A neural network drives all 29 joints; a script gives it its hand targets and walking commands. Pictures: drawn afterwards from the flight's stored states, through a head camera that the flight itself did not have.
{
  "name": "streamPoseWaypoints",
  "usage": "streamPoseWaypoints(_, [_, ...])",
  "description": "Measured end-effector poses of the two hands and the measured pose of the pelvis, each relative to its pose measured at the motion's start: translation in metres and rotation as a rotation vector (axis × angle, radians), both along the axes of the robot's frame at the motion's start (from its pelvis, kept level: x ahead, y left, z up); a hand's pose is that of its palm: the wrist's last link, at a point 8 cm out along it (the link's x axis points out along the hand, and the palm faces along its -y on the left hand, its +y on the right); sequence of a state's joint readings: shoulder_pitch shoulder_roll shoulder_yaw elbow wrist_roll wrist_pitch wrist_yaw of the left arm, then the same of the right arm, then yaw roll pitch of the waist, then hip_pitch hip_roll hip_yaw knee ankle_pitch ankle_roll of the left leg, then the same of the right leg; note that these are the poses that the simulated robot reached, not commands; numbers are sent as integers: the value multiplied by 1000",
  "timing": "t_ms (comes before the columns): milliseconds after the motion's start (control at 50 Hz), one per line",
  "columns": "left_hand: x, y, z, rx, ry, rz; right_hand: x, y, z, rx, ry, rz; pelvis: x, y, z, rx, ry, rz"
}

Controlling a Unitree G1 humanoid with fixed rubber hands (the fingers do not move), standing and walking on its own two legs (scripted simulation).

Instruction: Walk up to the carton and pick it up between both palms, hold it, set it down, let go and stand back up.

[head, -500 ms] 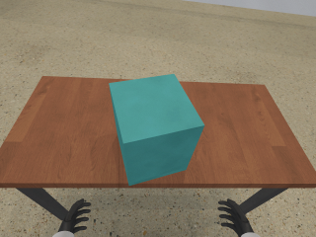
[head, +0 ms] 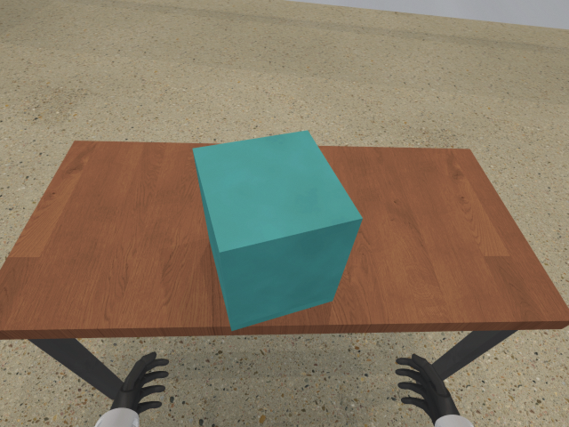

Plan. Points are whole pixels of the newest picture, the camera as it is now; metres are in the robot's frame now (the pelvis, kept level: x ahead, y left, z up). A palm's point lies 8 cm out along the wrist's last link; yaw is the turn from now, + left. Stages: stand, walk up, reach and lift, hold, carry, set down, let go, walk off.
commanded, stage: let go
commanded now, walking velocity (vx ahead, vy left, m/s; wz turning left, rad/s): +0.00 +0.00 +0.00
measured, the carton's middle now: (269, 231) +0.42 +0.03 +0.00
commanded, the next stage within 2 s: stand in 0.10 s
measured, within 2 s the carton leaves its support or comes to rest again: neither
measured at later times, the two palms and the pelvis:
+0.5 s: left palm out of the picture +0.06 +0.25 -0.12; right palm out of the picture +0.05 -0.26 -0.11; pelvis -0.01 +0.00 +0.00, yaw +2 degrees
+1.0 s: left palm out of the picture -0.02 +0.28 -0.14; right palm out of the picture +0.00 -0.23 -0.11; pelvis -0.04 +0.03 -0.01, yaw +2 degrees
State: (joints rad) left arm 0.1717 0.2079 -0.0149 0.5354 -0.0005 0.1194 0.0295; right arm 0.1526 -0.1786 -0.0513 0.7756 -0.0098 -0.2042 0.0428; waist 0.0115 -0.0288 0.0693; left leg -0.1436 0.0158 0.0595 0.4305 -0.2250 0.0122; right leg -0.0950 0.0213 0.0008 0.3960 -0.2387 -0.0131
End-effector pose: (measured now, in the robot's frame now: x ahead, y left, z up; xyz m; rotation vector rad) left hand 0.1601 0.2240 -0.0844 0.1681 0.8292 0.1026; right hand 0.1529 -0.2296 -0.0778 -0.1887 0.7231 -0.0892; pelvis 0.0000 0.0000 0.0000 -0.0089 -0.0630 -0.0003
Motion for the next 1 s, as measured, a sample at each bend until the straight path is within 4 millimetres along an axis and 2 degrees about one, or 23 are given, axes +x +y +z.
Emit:
streamPoseWaypoints(120, [-2, -2, 0, -2, -10, 2, -2, -4, 0, -8, 7, -2, -3, -3, -1, 1, 8, 2])
streamPoseWaypoints(180, [-9, 2, -2, 8, -35, -1, -11, -12, -5, -33, 63, -31, -2, -4, -2, -2, 22, 7])
streamPoseWaypoints(300, [-43, 16, -17, 26, 32, 22, -44, -26, -15, -64, 166, -72, -1, -4, -4, -5, 21, 18])
streamPoseWaypoints(420, [-78, 26, -30, 38, 132, 36, -83, -31, -23, -82, 263, -85, -7, -2, -4, -7, 18, 25])
streamPoseWaypoints(520, [-100, 31, -36, 41, 190, 42, -106, -28, -28, -85, 316, -85, -13, 2, -5, -8, 13, 28])
streamPoseWaypoints(640, [-119, 37, -42, 39, 227, 49, -124, -19, -31, -83, 345, -80, -21, 8, -5, -9, 7, 31])
streamPoseWaypoints(1000, [-180, 56, -56, 30, 361, 73, -150, 0, -34, -96, 379, -85, -39, 28, -7, -5, 12, 32])
